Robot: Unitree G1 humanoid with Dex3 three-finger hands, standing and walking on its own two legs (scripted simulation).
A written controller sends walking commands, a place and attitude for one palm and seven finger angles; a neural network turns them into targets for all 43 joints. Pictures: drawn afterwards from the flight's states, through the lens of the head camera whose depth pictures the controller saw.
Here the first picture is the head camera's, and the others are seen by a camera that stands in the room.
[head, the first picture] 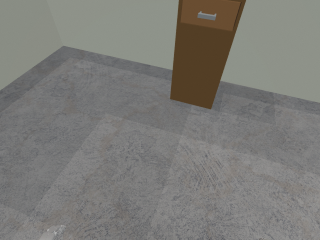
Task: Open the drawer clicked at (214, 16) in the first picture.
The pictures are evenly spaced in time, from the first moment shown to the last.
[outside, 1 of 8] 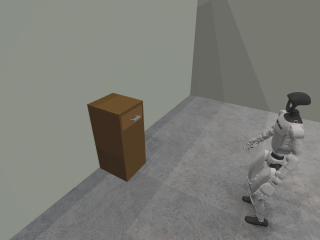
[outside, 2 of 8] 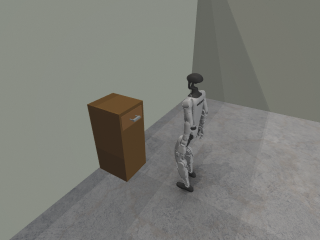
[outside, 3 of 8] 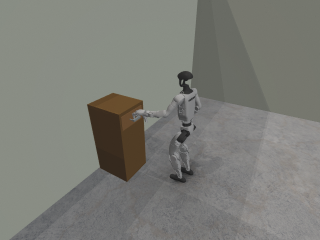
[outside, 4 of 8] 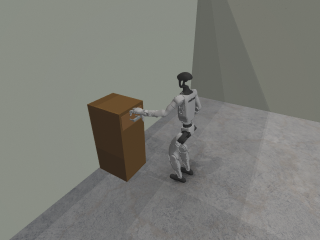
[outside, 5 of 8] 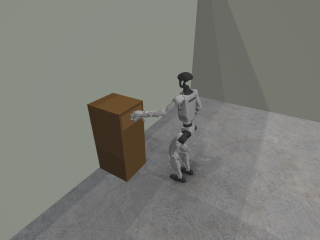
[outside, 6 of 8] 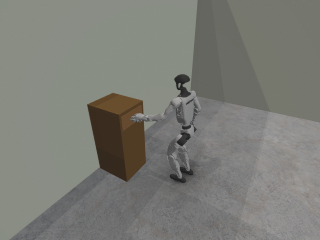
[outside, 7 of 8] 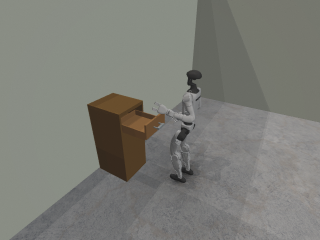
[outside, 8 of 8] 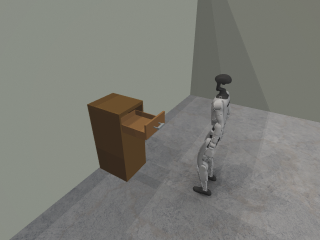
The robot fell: no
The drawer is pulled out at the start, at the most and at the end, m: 0.00 0.30 0.30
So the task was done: yes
